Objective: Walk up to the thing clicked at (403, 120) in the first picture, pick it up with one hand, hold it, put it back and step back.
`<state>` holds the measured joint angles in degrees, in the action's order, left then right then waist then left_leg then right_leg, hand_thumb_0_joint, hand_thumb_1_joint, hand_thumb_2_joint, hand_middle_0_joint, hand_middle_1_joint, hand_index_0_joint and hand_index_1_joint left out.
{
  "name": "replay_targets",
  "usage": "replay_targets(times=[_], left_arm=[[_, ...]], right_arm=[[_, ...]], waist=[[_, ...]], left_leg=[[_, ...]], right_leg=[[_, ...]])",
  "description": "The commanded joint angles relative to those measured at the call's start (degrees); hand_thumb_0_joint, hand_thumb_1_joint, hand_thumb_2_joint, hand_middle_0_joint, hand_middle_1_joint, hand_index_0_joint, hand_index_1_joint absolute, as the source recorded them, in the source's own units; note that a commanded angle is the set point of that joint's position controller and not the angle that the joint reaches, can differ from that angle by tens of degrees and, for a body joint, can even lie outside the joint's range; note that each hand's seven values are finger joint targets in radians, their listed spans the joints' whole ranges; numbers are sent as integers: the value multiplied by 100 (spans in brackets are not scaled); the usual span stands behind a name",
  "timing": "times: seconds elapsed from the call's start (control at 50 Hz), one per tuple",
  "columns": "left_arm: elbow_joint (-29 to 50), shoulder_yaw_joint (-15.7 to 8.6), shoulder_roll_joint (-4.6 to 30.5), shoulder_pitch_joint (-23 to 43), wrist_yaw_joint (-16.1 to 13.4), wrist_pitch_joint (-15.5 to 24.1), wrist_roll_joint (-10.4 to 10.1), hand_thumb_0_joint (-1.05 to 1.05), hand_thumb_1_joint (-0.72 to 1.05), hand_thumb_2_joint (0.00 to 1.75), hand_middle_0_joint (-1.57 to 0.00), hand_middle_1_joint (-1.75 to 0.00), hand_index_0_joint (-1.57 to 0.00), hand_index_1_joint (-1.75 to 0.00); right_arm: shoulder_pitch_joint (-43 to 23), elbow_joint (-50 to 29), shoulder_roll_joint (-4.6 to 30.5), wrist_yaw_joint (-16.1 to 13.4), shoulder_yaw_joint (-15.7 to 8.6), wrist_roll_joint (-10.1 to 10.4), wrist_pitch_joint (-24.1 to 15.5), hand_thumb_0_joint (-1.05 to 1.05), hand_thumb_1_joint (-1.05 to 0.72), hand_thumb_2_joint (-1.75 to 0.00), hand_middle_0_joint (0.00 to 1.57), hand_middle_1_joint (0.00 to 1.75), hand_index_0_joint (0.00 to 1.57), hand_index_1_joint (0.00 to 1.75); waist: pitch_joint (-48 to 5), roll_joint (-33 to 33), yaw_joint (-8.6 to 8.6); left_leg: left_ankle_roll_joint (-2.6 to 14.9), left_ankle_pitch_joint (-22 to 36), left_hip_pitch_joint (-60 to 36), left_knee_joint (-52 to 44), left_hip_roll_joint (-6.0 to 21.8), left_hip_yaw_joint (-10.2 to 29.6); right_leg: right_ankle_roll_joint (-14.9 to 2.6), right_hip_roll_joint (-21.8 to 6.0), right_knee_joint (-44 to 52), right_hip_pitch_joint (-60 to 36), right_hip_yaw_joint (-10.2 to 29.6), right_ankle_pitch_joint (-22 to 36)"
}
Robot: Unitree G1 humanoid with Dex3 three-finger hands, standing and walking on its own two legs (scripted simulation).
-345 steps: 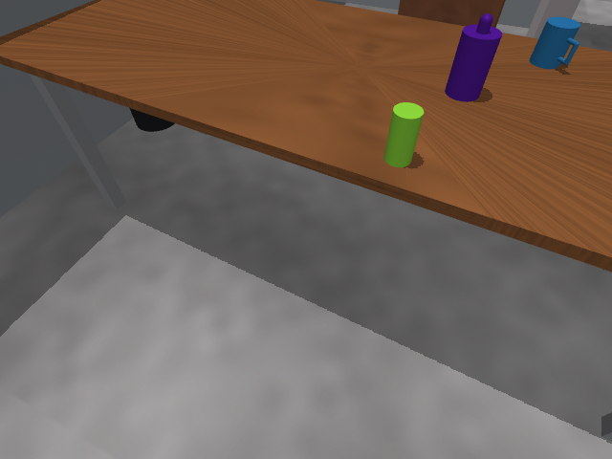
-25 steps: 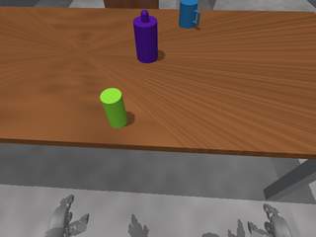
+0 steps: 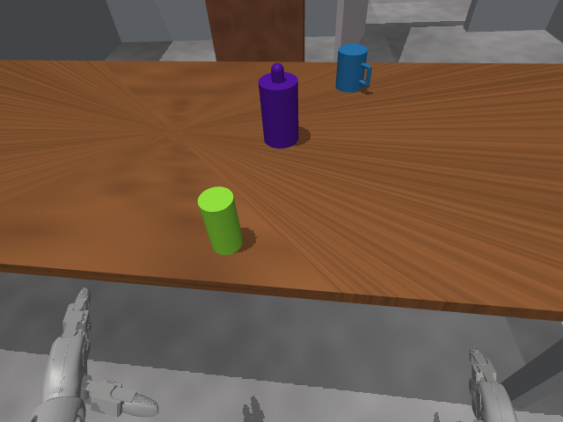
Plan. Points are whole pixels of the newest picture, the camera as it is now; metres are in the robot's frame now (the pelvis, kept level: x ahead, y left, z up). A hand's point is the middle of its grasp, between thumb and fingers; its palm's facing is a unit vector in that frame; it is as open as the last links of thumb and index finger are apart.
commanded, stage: rise first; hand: left
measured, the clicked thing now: (221, 222) +0.42 +0.15 +0.04
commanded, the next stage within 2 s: go down in 1.12 s
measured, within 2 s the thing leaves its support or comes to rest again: neither
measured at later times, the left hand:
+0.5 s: hand (86, 346) +0.18 +0.26 +0.09, palm faces +0.34 -0.84 -0.42, open 17.5 cm
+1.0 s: hand (66, 335) +0.17 +0.26 +0.13, palm faces +0.36 -0.83 -0.44, open 17.5 cm
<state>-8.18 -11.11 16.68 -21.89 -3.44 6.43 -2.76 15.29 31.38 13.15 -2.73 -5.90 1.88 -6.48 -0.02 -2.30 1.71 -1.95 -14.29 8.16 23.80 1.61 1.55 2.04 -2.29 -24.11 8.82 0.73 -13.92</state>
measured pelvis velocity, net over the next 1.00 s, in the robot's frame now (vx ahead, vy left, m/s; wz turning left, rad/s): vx -0.02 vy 0.00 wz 0.01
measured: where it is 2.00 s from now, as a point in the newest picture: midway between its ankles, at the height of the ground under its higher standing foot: outside the picture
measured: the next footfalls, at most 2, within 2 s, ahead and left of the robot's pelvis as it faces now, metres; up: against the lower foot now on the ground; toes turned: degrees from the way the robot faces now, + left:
none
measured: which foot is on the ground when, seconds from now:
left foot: down 0.00-1.00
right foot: down 0.00-1.00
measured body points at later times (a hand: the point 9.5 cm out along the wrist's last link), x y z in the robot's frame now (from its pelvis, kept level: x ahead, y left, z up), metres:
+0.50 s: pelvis +0.00 -0.01 +0.00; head -0.01 -0.03 +0.45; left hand +0.16 +0.30 +0.11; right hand +0.16 -0.28 -0.08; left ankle -0.02 +0.14 -0.74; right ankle -0.01 -0.14 -0.74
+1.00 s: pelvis -0.02 +0.00 +0.00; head -0.02 -0.02 +0.45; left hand +0.15 +0.30 +0.16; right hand +0.14 -0.27 -0.09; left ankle -0.02 +0.14 -0.74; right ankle -0.01 -0.14 -0.74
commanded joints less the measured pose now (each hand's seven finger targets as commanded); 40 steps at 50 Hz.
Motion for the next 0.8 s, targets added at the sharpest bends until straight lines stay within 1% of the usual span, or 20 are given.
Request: replay_targets(times=[0.0, 0.02, 0.04, 0.12, 0.16, 0.2, 0.24, 0.26, 0.32, 0.34, 0.38, 0.4, 0.44, 0.46, 0.5, 0.54, 0.56, 0.6, 0.62, 0.78], left_arm=[[1425, -712, 1048, -157, 28, 342, -22, 0, -54, 1, -4, -4, -4, -5], [1816, -647, 1005, 122, 54, 413, -27, 0, -54, 2, -4, -4, -4, -5], [1726, -857, 1167, 183, 33, 421, -27, 0, -55, 2, -5, -4, -3, -5], [2128, -843, 1114, 146, 31, 550, -22, 0, -55, 2, -4, -4, -3, -5], [2467, -1137, 1408, 159, -23, 642, -15, 0, -55, 2, -4, -4, -3, -5], [2348, -999, 1199, 10, 20, 702, 1, 0, -55, 2, -4, -4, -4, -5], [2381, -1025, 1215, -90, 27, 752, -6, 0, -56, 2, -5, -4, -4, -5], [2426, -1094, 1191, -113, 43, 800, 3, 0, -56, 3, -5, -4, -3, -5], [2568, -1148, 1238, -88, 77, 868, -11, 0, -56, 2, -5, -3, -3, -5], [2387, -1224, 1254, -267, 80, 875, -10, 0, -55, 2, -5, -3, -3, -5], [2592, -1298, 1358, -63, 109, 949, -31, 0, -55, 2, -5, -3, -3, -5], [2452, -1297, 1293, -192, 124, 935, -32, 0, -54, 2, -4, -3, -3, -4], [2702, -1403, 1451, 21, 132, 989, -41, 0, -54, 2, -4, -3, -3, -4], [2771, -1332, 1386, 18, 139, 1016, -31, 0, -55, 2, -5, -3, -4, -4], [2971, -1325, 1384, 47, 129, 1089, -45, 0, -54, 2, -4, -2, -3, -4], [2846, -1376, 1384, -33, 113, 1116, -17, 0, -53, 3, -4, -3, -3, -4], [3066, -1328, 1381, 146, 102, 1157, -32, 0, -54, 3, -4, -3, -4, -4], [2948, -1401, 1390, 1, 104, 1189, -19, 0, -53, 3, -4, -3, -3, -4], [2882, -1410, 1392, -82, 97, 1193, -12, 0, -53, 3, -4, -3, -3, -4], [3169, -1480, 1432, 182, 135, 1354, -32, 0, -54, 4, -4, -3, -3, -4]], right_arm=[[122, -646, 881, -18, -613, -6, -170, 0, 54, -2, 5, 5, 5, 5], [-172, -821, 656, 27, -371, 14, -180, 0, 54, -2, 5, 5, 5, 5], [-304, -796, 738, 14, -478, 1, -178, 0, 54, -2, 5, 5, 5, 5], [-644, -898, 911, -15, -580, -54, -231, 0, 56, -2, 5, 5, 5, 5], [-674, -954, 1349, -86, -946, -81, -246, 0, 55, -2, 5, 5, 5, 5], [-554, -792, 905, -50, -615, -88, -244, 0, 55, -2, 5, 5, 5, 5], [-548, -622, 1074, -78, -833, -94, -233, 0, 54, -2, 5, 5, 5, 5], [-533, -575, 912, -57, -706, -100, -232, 0, 54, -2, 5, 5, 5, 5], [-416, -655, 896, -42, -753, -72, -207, 0, 54, -2, 5, 5, 5, 5], [-324, -573, 724, -24, -600, -68, -194, 0, 55, -2, 5, 5, 5, 5], [-399, -578, 1013, -46, -875, -69, -212, 0, 55, -2, 5, 5, 5, 5], [-168, -222, 723, -10, -704, -61, -174, 0, 55, -2, 5, 5, 5, 5], [-471, -550, 1114, -25, -972, -60, -231, 0, 55, -2, 5, 5, 5, 5], [-485, -566, 959, -9, -818, -56, -246, 0, 55, -3, 5, 5, 5, 5], [-703, -604, 1034, -18, -885, -54, -275, 0, 56, -2, 5, 5, 5, 5], [-517, -458, 770, -8, -684, -66, -285, 0, 56, -3, 5, 5, 5, 5], [-935, -865, 1009, -30, -804, -48, -348, 0, 56, -3, 5, 5, 5, 5], [-544, -442, 856, -20, -719, -76, -319, 0, 57, -3, 5, 5, 5, 5], [-559, -481, 1050, -46, -900, -80, -325, 0, 56, -3, 5, 5, 5, 5], [-581, -426, 829, -12, -770, -50, -392, 0, 56, -3, 5, 5, 5, 5]], waist=[[-237, 73, -5], [-143, 34, 32], [-193, 38, 63], [-301, 72, 66], [-479, 20, 66], [-383, 198, 90], [-309, 136, 72], [-275, 215, 130], [-258, 238, 91], [-205, 277, 114], [-158, 234, 68], [-70, 100, 125], [-151, 89, 66], [-117, 95, 111], [-163, -12, 103], [-245, 153, 125], [-272, 144, 104], [-191, 119, 122], [-290, 201, 96], [-68, 130, 130]], left_leg=[[149, 1494, -118, -277, -158, -434], [148, 1416, -108, -293, -165, -426], [151, 1392, -55, -290, -161, -408], [172, 1257, -120, -285, -165, -388], [158, 1411, -206, -259, -166, -368], [186, 1457, -212, -200, -186, -372], [189, 1442, -204, -204, -214, -392], [190, 1424, -196, -211, -201, -384], [201, 1359, -172, -233, -210, -384], [214, 1330, -113, -226, -221, -393], [215, 1171, -151, -258, -240, -409], [209, 1146, -58, -260, -242, -407], [189, 1064, -117, -307, -222, -368], [190, 1008, -75, -311, -217, -355], [191, 977, -127, -336, -225, -357], [213, 1162, -137, -254, -233, -359], [205, 1086, -143, -285, -235, -334], [207, 1060, -128, -286, -228, -344], [207, 1131, -206, -293, -229, -344], [221, 744, -108, -362, -260, -354]], right_leg=[[-215, 246, 265, -130, -473, 1366], [-212, 239, 283, -115, -460, 1272], [-205, 215, 303, -161, -457, 1241], [-195, 215, 317, -261, -436, 1105], [-216, 221, 257, -350, -435, 1250], [-179, 201, 284, -358, -446, 1292], [-173, 184, 265, -278, -437, 1318], [-170, 192, 262, -276, -457, 1289], [-170, 184, 298, -243, -467, 1248], [-155, 169, 310, -236, -469, 1242], [-143, 163, 344, -154, -449, 1092], [-164, 159, 328, -120, -451, 1064], [-181, 192, 304, -93, -465, 952], [-181, 195, 316, -125, -470, 888], [-196, 190, 322, -131, -464, 853], [-162, 165, 306, -209, -452, 1042], [-178, 177, 291, -202, -465, 946], [-178, 189, 296, -157, -481, 918], [-172, 186, 289, -186, -484, 1001], [-167, 175, 355, -27, -483, 615]])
